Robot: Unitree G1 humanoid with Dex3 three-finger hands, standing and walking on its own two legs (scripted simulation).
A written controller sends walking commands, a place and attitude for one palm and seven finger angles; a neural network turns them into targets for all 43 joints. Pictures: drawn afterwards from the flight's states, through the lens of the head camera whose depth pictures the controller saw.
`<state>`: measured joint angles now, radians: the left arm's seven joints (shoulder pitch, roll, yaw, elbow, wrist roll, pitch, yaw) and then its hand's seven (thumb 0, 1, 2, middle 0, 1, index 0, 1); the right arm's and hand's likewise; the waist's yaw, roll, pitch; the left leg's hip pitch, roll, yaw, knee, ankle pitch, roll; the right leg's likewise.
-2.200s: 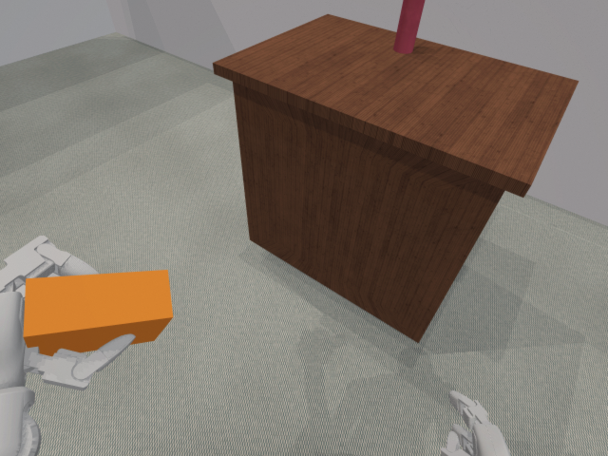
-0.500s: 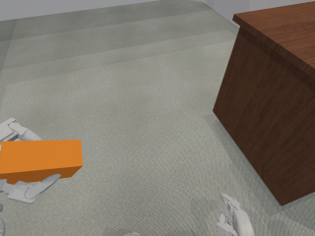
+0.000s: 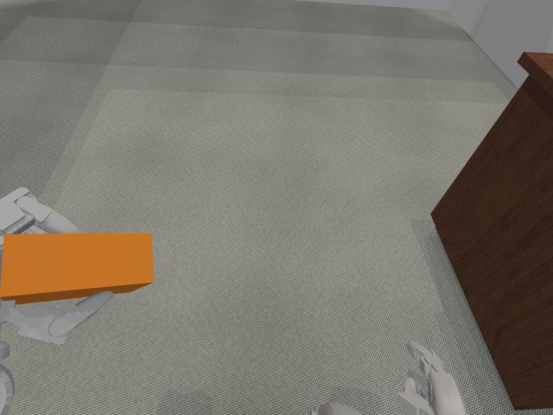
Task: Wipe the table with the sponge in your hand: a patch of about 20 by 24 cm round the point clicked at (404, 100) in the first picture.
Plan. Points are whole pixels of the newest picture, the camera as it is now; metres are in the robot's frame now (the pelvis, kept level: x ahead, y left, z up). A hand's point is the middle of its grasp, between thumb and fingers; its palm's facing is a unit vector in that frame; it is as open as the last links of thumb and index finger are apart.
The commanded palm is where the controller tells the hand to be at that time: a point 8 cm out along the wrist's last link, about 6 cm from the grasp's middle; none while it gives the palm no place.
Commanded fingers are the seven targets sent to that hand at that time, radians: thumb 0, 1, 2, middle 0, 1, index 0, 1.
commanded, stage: walk around to get in front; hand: left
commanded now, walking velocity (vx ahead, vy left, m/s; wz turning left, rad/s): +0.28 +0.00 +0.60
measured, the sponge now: (100, 267) +0.23 +0.20 +0.16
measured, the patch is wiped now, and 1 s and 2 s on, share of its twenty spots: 0.00 0.00 0.00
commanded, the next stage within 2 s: none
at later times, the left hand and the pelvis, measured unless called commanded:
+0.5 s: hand out of the picture +0.12 +0.25 +0.17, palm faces +0.58 -0.66 -0.48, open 9.4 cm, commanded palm +0.06 +0.28 +0.18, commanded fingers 0.00 0.10 1.30 -1.20 -1.60 -1.20 -1.60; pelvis -0.01 -0.03 +0.01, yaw +18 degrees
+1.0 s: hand out of the picture +0.16 +0.30 +0.20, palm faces +0.74 -0.47 -0.48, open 9.4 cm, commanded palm +0.11 +0.32 +0.18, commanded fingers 0.00 0.10 1.30 -1.20 -1.60 -1.20 -1.60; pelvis +0.09 +0.00 +0.00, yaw +27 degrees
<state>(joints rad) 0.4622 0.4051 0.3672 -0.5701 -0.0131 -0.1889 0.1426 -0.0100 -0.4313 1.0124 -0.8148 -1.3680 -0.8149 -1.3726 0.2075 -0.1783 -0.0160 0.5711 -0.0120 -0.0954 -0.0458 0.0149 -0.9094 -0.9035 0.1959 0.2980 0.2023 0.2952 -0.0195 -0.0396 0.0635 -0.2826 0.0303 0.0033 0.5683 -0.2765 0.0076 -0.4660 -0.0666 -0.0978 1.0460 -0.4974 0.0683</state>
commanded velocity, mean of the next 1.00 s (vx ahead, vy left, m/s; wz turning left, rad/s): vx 0.35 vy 0.00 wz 0.41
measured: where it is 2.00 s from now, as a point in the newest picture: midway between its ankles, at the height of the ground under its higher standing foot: (225, 367)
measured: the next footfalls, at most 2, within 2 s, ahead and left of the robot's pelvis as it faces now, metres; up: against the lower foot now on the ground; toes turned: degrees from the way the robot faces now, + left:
right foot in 0.26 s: -0.01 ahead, -0.13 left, +0.00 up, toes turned +2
left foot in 0.66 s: +0.06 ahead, +0.14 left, +0.00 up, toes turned +31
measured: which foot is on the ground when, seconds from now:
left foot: down 0.00-0.26, up 0.28-0.64, down 0.66-1.00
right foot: up 0.00-0.24, down 0.26-0.66, up 0.68-1.00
